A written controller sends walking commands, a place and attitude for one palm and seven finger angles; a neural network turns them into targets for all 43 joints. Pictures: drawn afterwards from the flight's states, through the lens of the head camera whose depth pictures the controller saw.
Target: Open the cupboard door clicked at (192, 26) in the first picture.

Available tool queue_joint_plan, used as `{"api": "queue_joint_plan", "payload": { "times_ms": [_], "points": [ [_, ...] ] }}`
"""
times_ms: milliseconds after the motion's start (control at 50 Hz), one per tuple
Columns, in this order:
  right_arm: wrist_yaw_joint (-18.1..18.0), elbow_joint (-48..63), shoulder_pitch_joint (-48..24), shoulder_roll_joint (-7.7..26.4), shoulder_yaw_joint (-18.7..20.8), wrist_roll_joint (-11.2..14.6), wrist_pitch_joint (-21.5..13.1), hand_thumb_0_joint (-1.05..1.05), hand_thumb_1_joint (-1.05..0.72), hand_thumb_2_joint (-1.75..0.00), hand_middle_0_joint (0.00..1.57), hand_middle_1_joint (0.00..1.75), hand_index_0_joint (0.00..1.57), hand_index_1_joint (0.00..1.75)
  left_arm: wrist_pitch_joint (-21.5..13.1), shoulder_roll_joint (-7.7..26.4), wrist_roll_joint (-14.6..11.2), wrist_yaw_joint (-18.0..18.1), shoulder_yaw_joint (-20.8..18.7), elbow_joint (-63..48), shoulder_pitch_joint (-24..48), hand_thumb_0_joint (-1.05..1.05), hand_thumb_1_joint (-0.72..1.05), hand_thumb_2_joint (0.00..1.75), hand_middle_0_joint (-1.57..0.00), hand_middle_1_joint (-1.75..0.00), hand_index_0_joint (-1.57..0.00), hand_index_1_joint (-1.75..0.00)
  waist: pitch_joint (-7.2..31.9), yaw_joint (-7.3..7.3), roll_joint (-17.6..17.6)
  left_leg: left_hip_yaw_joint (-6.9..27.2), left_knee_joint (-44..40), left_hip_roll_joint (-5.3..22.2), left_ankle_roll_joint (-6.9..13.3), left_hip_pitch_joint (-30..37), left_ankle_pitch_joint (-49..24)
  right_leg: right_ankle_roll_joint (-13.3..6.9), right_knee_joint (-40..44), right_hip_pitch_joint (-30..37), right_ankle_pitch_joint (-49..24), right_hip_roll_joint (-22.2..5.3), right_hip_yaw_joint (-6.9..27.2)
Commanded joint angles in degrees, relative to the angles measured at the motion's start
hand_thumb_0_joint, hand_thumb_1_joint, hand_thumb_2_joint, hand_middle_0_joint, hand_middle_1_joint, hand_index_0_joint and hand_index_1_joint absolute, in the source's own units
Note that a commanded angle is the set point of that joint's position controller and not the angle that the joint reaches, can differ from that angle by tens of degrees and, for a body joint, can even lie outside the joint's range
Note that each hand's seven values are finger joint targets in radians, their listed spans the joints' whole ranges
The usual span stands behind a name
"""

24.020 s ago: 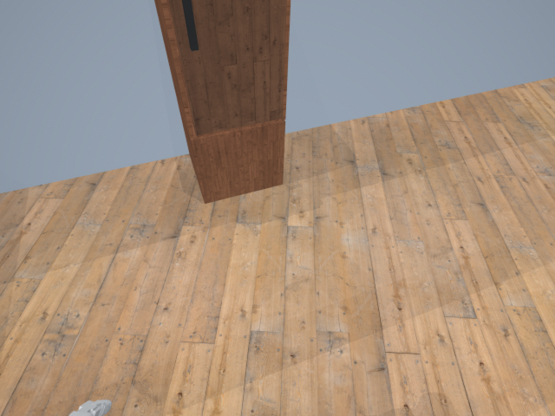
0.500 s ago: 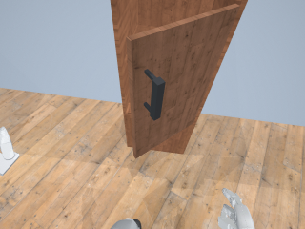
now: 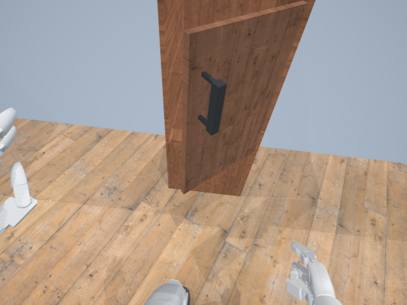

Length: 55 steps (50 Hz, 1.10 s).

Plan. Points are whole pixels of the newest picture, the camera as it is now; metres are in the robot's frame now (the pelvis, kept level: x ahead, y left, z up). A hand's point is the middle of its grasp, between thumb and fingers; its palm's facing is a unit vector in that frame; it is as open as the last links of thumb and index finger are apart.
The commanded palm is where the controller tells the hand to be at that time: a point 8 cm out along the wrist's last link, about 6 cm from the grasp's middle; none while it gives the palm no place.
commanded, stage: stop stepping back and stand still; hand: left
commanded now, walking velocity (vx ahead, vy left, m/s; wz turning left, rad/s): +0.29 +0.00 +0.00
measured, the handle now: (209, 104) +0.53 +0.07 +0.10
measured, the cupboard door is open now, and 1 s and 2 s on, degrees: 42 42 42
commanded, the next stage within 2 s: let the arm hang, fingers relaxed in 0.82 s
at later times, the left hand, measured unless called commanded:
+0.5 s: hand out of the picture +0.11 +0.30 +0.17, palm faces +0.46 -0.78 -0.43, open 7.4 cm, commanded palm +0.06 +0.32 +0.19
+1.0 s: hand out of the picture +0.12 +0.32 +0.08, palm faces +0.31 -0.81 -0.50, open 7.4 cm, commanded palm none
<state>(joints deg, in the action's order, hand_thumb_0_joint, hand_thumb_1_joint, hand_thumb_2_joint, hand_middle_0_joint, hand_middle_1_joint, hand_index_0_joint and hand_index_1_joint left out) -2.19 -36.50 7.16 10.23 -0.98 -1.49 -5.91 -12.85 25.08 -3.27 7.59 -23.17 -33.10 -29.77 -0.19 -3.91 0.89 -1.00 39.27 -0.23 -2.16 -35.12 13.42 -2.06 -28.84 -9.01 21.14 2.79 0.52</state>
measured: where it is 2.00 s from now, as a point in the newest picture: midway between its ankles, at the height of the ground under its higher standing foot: outside the picture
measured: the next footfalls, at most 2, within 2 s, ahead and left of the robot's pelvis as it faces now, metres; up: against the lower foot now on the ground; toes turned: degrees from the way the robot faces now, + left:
left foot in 0.10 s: +0.10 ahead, +0.08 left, +0.00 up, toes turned +1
right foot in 0.36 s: -0.03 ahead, -0.04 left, +0.00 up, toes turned +0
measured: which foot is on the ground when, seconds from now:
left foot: up 0.00-0.08, down 0.10-0.36, up 0.38-0.60, down 0.62-1.00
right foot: down 0.00-0.10, up 0.12-0.34, down 0.36-1.00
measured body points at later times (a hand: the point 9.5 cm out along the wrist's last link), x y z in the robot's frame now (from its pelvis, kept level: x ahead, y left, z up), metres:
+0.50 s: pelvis -0.08 +0.02 +0.01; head -0.10 +0.03 +0.46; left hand +0.08 +0.34 +0.19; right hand +0.06 -0.22 -0.08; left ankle -0.03 +0.13 -0.67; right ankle -0.10 -0.06 -0.72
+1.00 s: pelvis -0.07 +0.05 +0.00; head -0.06 +0.02 +0.45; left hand +0.10 +0.36 +0.11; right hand +0.09 -0.18 -0.11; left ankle -0.09 +0.16 -0.72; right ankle -0.07 -0.04 -0.72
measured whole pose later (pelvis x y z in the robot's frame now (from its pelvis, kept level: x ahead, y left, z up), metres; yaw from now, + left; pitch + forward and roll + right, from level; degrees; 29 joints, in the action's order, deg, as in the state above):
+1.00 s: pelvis -0.07 +0.05 +0.00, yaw +5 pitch +1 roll +0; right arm 0.3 -42.5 11.7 13.6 1.2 -0.5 -4.9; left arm -6.8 21.2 0.9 2.8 -14.2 -5.0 -22.8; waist 1.8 -0.4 -4.0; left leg -1.2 40.4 1.2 0.4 -20.1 17.5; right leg -3.3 -34.2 -17.0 18.6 0.8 -6.1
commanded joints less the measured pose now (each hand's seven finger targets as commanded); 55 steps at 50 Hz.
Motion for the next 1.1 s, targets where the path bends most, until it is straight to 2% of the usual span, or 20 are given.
{"api": "queue_joint_plan", "payload": {
  "times_ms": [0, 40, 80, 120, 160, 280, 300, 340, 360, 400, 540, 620, 660, 760, 820, 880, 900, 980, 1020, 1080],
  "points": [
    [-2.42, 8.97, -2.27, 6.76, 2.32, 1.78, -2.28, 0.00, -0.90, -0.90, 0.20, 0.30, 0.20, 0.30, -0.74, 10.28, 0.56, 0.61, -7.57, -6.56, 5.45, 0.00, 0.90, 0.90, -0.20, -0.30, -0.20, -0.30, 3.44, 4.38, 10.01, 1.91, 9.38, 1.51, 0.83, 15.01, 6.38, -5.25, 5.78, -8.78, -34.49, -16.13, 3.76],
    [-3.48, 8.29, -1.30, 8.32, 1.89, 1.78, -2.58, 0.00, -0.90, -0.90, 0.20, 0.30, 0.20, 0.30, 0.18, 9.94, 0.35, 0.62, -7.46, -6.95, 5.34, 0.00, 0.90, 0.90, -0.20, -0.30, -0.20, -0.30, 2.85, 5.34, -5.14, 1.73, -13.14, 1.23, 1.87, 24.25, -8.28, -0.31, -1.73, -9.86, -23.89, -10.13, 0.11],
    [-3.19, 9.57, -0.39, 9.55, 2.57, 1.50, -5.15, 0.00, -0.90, -0.90, 0.20, 0.30, 0.20, 0.30, -1.40, 10.45, 0.23, 0.92, -7.42, -11.14, 5.60, 0.00, 0.90, 0.90, -0.20, -0.30, -0.20, -0.30, 7.02, 3.43, -19.89, 19.11, -23.79, 13.19, 6.22, 27.15, -16.29, 2.10, -12.01, -9.75, 8.15, -1.10, -0.20],
    [-2.74, 8.74, 0.77, 8.20, 2.77, 0.50, -7.01, 0.00, -0.90, -0.90, 0.20, 0.30, 0.20, 0.30, -2.32, 12.45, -0.22, 1.25, -10.20, -11.54, 2.78, 0.00, 0.90, 0.90, -0.20, -0.30, -0.20, -0.30, 9.51, 3.97, -14.99, 28.27, -32.46, 15.99, 4.76, 25.22, 6.86, 2.19, -20.41, -9.76, 10.87, 0.35, 3.22],
    [-1.95, 8.93, 0.14, 7.73, 2.65, 0.08, -7.11, 0.00, -0.90, -0.90, 0.20, 0.30, 0.20, 0.30, -2.57, 12.76, 0.27, 1.71, -10.99, -14.54, -0.70, 0.00, 0.90, 0.90, -0.20, -0.30, -0.20, -0.30, 9.47, 3.18, -11.76, 22.96, -36.13, 13.88, 2.22, 20.16, 20.34, 1.40, -18.90, -4.68, 6.61, 0.20, 2.26],
    [-2.10, 8.76, 0.26, 8.61, 3.21, -0.37, -4.69, 0.00, -0.90, -0.90, 0.20, 0.30, 0.20, 0.30, 0.31, 9.30, 1.18, 2.02, -7.79, -8.76, -6.75, 0.00, 0.90, 0.90, -0.20, -0.30, -0.20, -0.30, 4.72, 2.94, -12.95, 6.15, -32.24, 6.06, -0.38, 8.89, 18.97, -0.29, 3.24, 10.33, 7.54, 2.69, -7.42],
    [-2.31, 8.33, 0.91, 8.25, 3.38, -0.32, -3.87, 0.00, -0.90, -0.90, 0.20, 0.30, 0.20, 0.30, 0.74, 10.41, 1.23, 1.78, -8.32, -7.48, -6.18, 0.00, 0.90, 0.90, -0.20, -0.30, -0.20, -0.30, 4.87, 3.19, -6.77, 2.61, -23.60, 3.36, -0.65, 10.56, 15.79, -1.44, 10.54, 8.39, 7.30, -0.27, -4.54],
    [-2.53, 7.39, 0.75, 8.60, 3.89, -0.14, -2.03, 0.00, -0.90, -0.90, 0.20, 0.30, 0.20, 0.30, 0.81, 13.34, 0.42, 1.27, -10.07, -8.60, -0.06, 0.00, 0.90, 0.90, -0.20, -0.30, -0.20, -0.30, 3.59, 3.87, 11.07, 0.72, 13.27, -1.09, 0.63, 12.29, 5.57, -9.84, 22.74, -12.04, 16.34, -21.43, 20.06],
    [-2.38, 6.87, -0.18, 9.39, 3.40, -1.21, -2.20, 0.00, -0.90, -0.90, 0.20, 0.30, 0.20, 0.30, 0.01, 13.55, 0.02, 1.57, -11.65, -7.06, 4.29, 0.00, 0.90, 0.90, -0.20, -0.30, -0.20, -0.30, 1.32, 4.39, 5.47, 2.10, 20.31, 0.52, 0.43, 8.71, 4.52, -12.07, 23.04, -16.03, 12.70, -24.24, 21.47],
    [-2.62, 5.68, 2.64, 9.15, 3.88, 0.54, -3.21, 0.00, -0.90, -0.90, 0.20, 0.30, 0.20, 0.30, 0.29, 8.66, 0.54, 1.15, -6.64, 1.03, 6.61, 0.00, 0.90, 0.90, -0.20, -0.30, -0.20, -0.30, -0.10, 6.03, 6.33, 2.63, 24.71, 2.42, 1.01, 3.97, 4.87, -8.31, 21.36, -14.62, 22.82, -20.05, 17.62],
    [-4.36, 6.26, 0.94, 8.18, 2.70, 0.30, -6.41, 0.00, -0.90, -0.90, 0.20, 0.30, 0.20, 0.30, -1.92, 8.91, 2.46, 2.88, -5.09, -6.69, 9.09, 0.00, 0.90, 0.90, -0.20, -0.30, -0.20, -0.30, -0.32, 3.98, 0.62, -5.24, -9.19, 1.63, 4.11, 19.91, 5.05, -6.24, 11.43, -8.14, 7.14, -14.73, 7.79],
    [-3.51, 7.92, 2.36, 9.13, 3.50, 0.91, -6.65, 0.00, -0.90, -0.90, 0.20, 0.30, 0.20, 0.30, -3.25, 10.55, 1.15, 2.71, -9.03, -10.32, 4.43, 0.00, 0.90, 0.90, -0.20, -0.30, -0.20, -0.30, 4.78, 4.15, -15.89, 16.68, -19.13, 15.40, 10.11, 29.71, -13.58, 2.29, -11.19, -13.31, 2.46, -1.78, -4.06],
    [-2.89, 7.14, 2.35, 8.39, 3.37, 0.01, -7.20, 0.00, -0.90, -0.90, 0.20, 0.30, 0.20, 0.30, -2.92, 11.99, 1.23, 2.08, -10.71, -9.94, 3.69, 0.00, 0.90, 0.90, -0.20, -0.30, -0.20, -0.30, 2.06, 4.37, -16.74, 18.52, -21.68, 17.10, 10.86, 26.52, -16.68, 2.36, -14.36, -13.47, 7.11, -2.27, -3.22],
    [-1.43, 8.15, 2.33, 9.04, 3.30, 1.34, -6.37, 0.00, -0.90, -0.90, 0.20, 0.30, 0.20, 0.30, -1.53, 8.47, 0.88, 1.09, -9.01, -4.01, -4.36, 0.00, 0.90, 0.90, -0.20, -0.30, -0.20, -0.30, 4.51, 4.14, -9.83, 3.81, -14.25, 10.37, 5.32, 18.56, -13.83, 2.11, 3.55, 1.79, -10.72, -2.41, -3.16],
    [-1.04, 8.06, 2.69, 8.09, 3.61, 1.71, -5.40, 0.00, -0.90, -0.90, 0.20, 0.30, 0.20, 0.30, -1.02, 7.99, -0.11, 0.79, -8.33, -1.27, -4.67, 0.00, 0.90, 0.90, -0.20, -0.30, -0.20, -0.30, 4.63, 4.82, 6.09, -0.05, -3.71, 2.87, 2.35, 16.24, 1.18, -2.46, 10.24, -1.34, -15.60, -11.47, 12.24],
    [-1.40, 7.44, 1.72, 6.96, 2.71, 1.66, -4.78, 0.00, -0.90, -0.90, 0.20, 0.30, 0.20, 0.30, -1.23, 8.66, 0.39, 1.43, -7.77, -3.00, -0.63, 0.00, 0.90, 0.90, -0.20, -0.30, -0.20, -0.30, 4.60, 4.70, 5.09, 1.36, 2.17, 1.76, 2.29, 13.52, 8.95, -5.52, 10.83, 0.71, -23.47, -16.41, 13.59],
    [3.72, -6.11, 0.40, 14.02, 5.77, 0.70, -4.73, 0.00, -0.90, -0.90, 0.20, 0.30, 0.20, 0.30, 7.91, -1.28, 6.92, -5.77, 13.96, 38.88, 7.20, 0.00, 0.90, 0.90, -0.20, -0.30, -0.20, -0.30, 1.72, 7.55, 1.42, 2.80, 8.83, 5.20, 2.98, 8.57, 6.74, -6.88, 0.23, -5.00, -39.59, -20.52, 5.57],
    [2.57, -3.73, 6.89, 9.90, 4.24, -0.06, 3.58, 0.00, -0.90, -0.90, 0.20, 0.30, 0.20, 0.30, 12.92, -6.11, 5.24, -7.73, 17.26, 49.00, 9.15, 0.00, 0.90, 0.90, -0.20, -0.30, -0.20, -0.30, 2.92, 5.66, 7.59, 6.53, -5.17, 5.75, 6.02, 17.79, -9.38, -2.21, -5.98, -11.35, -20.70, -11.30, -0.91],
    [1.87, -3.68, 3.13, 12.79, 4.00, -1.04, 3.95, 0.00, -0.90, -0.90, 0.20, 0.30, 0.20, 0.30, 12.79, -5.77, 5.36, -7.60, 17.90, 55.31, 10.89, 0.00, 0.90, 0.90, -0.20, -0.30, -0.20, -0.30, 2.32, 3.65, 6.56, 11.75, -8.77, 9.61, 8.62, 15.68, -18.09, 0.23, -5.45, -8.26, -17.68, -7.97, -1.17],
    [1.40, -8.11, 2.43, 10.80, 2.77, -1.09, 4.76, 0.00, -0.90, -0.90, 0.20, 0.30, 0.20, 0.30, 12.92, -4.84, 4.71, -6.88, 18.79, 67.43, 13.93, 0.00, 0.90, 0.90, -0.20, -0.30, -0.20, -0.30, 4.28, 3.10, -2.12, 8.95, -12.13, 7.81, 6.40, 15.73, -21.17, 0.31, -3.47, 0.44, -21.22, -8.42, 0.39]
  ]
}}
